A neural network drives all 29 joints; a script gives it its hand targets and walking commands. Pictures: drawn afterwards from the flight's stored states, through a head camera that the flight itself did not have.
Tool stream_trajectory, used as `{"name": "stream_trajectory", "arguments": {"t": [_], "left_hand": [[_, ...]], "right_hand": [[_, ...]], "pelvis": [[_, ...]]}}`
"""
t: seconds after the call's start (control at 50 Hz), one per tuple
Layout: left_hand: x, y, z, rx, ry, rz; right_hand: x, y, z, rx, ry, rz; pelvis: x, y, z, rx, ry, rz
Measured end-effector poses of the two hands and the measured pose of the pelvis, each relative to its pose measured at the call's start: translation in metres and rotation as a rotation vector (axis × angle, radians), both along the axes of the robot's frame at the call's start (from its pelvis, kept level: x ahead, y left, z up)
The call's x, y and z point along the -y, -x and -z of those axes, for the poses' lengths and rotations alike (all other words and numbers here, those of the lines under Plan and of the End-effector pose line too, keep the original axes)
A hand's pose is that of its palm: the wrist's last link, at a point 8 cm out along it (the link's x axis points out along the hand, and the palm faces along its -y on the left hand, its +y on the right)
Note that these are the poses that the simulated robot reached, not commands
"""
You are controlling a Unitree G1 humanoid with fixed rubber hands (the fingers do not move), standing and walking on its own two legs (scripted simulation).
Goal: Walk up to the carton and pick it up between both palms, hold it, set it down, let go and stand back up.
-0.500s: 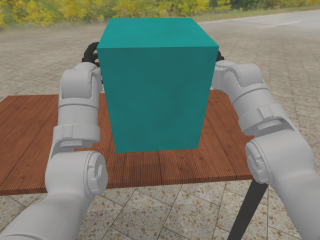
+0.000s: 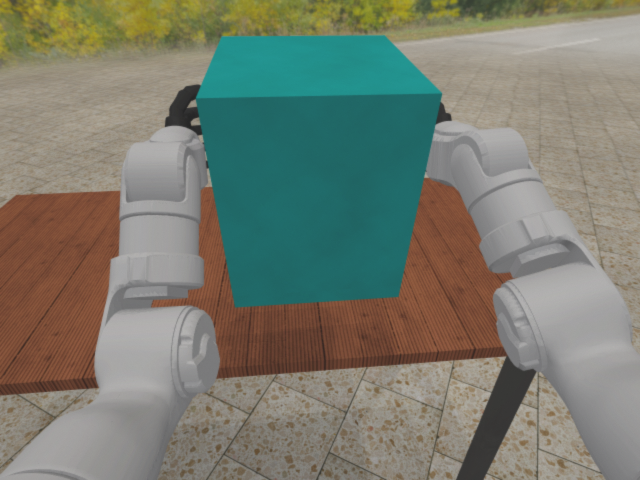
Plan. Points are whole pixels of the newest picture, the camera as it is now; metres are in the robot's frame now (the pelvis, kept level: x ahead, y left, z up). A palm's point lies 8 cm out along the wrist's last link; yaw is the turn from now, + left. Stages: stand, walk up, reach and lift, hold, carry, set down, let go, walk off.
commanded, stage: hold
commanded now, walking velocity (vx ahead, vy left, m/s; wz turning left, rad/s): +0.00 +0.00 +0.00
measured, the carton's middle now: (311, 168) +0.38 +0.01 +0.28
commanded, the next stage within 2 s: none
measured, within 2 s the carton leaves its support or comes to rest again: neither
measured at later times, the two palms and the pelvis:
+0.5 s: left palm (177, 138) +0.37 +0.16 +0.33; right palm (429, 134) +0.38 -0.13 +0.32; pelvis +0.01 +0.00 +0.00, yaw +1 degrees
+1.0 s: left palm (180, 138) +0.37 +0.16 +0.33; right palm (433, 135) +0.37 -0.13 +0.32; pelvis +0.00 +0.00 +0.00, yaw +1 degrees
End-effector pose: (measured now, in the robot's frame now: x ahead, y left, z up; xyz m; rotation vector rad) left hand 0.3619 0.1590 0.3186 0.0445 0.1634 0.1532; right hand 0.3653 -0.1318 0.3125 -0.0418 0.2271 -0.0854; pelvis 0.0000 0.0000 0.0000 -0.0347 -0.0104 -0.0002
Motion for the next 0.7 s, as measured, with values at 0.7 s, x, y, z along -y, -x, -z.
{"name": "stream_trajectory", "arguments": {"t": [0.7], "left_hand": [[-0.003, -0.005, 0.001, -0.001, -0.006, -0.007]], "right_hand": [[-0.003, -0.007, 0.000, -0.003, -0.016, -0.003]], "pelvis": [[-0.002, -0.003, 0.000, -0.004, 0.007, -0.018]]}}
